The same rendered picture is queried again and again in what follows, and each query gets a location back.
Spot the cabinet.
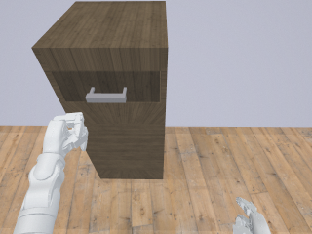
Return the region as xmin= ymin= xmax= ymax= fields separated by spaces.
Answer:
xmin=31 ymin=1 xmax=169 ymax=179

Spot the left robot hand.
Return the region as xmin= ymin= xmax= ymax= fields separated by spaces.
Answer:
xmin=42 ymin=112 xmax=89 ymax=159

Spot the right robot hand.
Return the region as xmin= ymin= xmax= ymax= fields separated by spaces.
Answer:
xmin=232 ymin=197 xmax=271 ymax=234

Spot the drawer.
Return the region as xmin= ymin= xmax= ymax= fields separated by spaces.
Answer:
xmin=52 ymin=70 xmax=160 ymax=102

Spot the handle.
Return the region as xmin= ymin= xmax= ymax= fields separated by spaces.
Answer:
xmin=85 ymin=87 xmax=127 ymax=103

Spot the left robot forearm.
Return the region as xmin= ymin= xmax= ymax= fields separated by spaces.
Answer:
xmin=13 ymin=152 xmax=66 ymax=234

